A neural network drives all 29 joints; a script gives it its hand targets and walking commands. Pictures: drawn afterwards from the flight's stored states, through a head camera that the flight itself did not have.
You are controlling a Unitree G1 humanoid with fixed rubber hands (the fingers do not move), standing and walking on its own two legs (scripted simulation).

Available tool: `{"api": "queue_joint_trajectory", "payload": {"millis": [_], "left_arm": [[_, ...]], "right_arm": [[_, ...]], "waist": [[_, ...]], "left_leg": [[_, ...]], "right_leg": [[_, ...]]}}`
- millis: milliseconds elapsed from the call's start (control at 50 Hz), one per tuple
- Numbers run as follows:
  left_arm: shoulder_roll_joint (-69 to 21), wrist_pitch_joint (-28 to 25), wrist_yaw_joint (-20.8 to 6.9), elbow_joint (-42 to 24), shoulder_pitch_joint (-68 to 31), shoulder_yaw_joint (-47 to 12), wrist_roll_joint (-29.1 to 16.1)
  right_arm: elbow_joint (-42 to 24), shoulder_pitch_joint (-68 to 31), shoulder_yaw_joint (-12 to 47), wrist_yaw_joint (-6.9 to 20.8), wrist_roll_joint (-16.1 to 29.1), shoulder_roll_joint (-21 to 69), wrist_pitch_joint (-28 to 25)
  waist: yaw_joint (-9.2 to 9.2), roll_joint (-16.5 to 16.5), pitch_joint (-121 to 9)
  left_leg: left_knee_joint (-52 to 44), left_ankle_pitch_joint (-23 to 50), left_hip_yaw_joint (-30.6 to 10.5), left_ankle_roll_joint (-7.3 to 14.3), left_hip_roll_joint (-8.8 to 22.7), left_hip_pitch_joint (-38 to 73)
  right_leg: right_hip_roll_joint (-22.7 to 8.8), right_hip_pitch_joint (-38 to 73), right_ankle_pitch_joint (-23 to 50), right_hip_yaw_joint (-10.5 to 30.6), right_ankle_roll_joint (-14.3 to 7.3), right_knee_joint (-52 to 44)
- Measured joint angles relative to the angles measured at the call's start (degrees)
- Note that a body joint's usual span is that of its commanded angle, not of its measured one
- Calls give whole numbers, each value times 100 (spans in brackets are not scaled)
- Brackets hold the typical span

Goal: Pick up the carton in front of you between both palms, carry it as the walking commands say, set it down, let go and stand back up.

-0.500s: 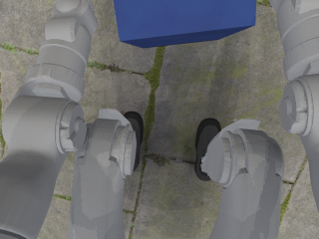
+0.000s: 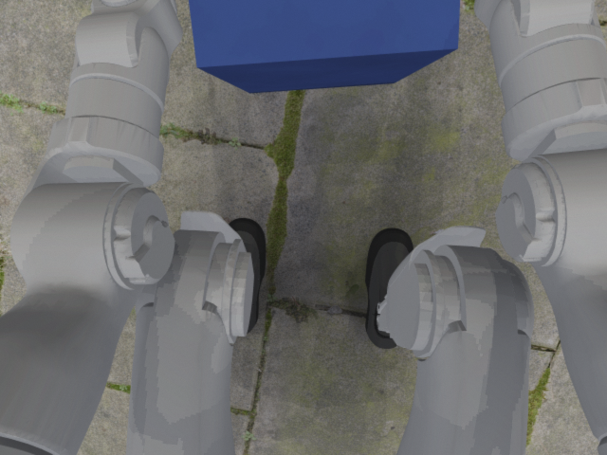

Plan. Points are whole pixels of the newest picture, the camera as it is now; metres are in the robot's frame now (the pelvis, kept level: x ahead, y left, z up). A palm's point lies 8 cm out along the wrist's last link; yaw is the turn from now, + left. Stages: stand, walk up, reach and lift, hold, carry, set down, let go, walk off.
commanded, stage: reach and lift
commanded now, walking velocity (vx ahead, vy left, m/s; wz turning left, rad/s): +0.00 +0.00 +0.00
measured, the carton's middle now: out of the picture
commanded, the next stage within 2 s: none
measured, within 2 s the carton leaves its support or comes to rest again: neither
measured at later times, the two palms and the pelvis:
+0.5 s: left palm out of the picture +0.49 +0.14 +0.03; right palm out of the picture +0.51 -0.16 +0.04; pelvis -0.01 +0.01 +0.10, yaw -4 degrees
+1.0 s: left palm out of the picture +0.46 +0.14 +0.18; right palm out of the picture +0.46 -0.16 +0.18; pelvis +0.02 +0.01 +0.22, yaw -4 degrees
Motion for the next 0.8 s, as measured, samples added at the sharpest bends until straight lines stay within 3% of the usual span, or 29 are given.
{"api": "queue_joint_trajectory", "payload": {"millis": [100, 120, 220, 380, 480, 580, 800], "left_arm": [[-269, 276, 377, -743, 593, -60, -156], [-345, 331, 376, -942, 782, -5, -144], [-719, 549, 315, -1689, 1647, 251, 100], [-1261, 868, -73, -1556, 1830, 1183, 1415], [-1398, 1031, -232, -1720, 1910, 1419, 1839], [-1420, 1170, -322, -2082, 2146, 1344, 1809], [-1564, 1300, -318, -2607, 3081, 851, 1542]], "right_arm": [[-796, 709, 95, -512, 102, 244, 301], [-956, 855, 39, -506, 73, 301, 368], [-1488, 1435, -469, -372, -334, 699, 691], [-1162, 1678, -1767, 26, -1445, 1192, 890], [-1233, 1774, -2154, 148, -1877, 1391, 955], [-1657, 2047, -2222, 163, -1958, 1623, 1041], [-2638, 3220, -1912, 87, -1617, 1949, 1292]], "waist": [[49, 71, -498], [54, 80, -641], [-19, 63, -1444], [-54, -176, -2444], [-29, -268, -2677], [-51, -248, -2802], [-104, -149, -3203]], "left_leg": [[-53, -62, -108, -95, -142, -56], [-95, -69, -134, -118, -175, -51], [-458, -31, -185, -119, -212, 103], [-1425, 278, -122, 38, -36, 592], [-1969, 476, -121, 43, -34, 853], [-2339, 576, -181, 25, -72, 1065], [-3074, 482, -220, 76, -31, 2020]], "right_leg": [[72, -55, -10, 19, 70, -101], [99, -54, 3, 31, 97, -156], [217, 99, 133, 96, 228, -599], [341, 571, 519, 169, 276, -1636], [339, 833, 697, 188, 257, -2160], [283, 1079, 758, 142, 230, -2528], [256, 2066, 657, 113, 227, -3293]]}}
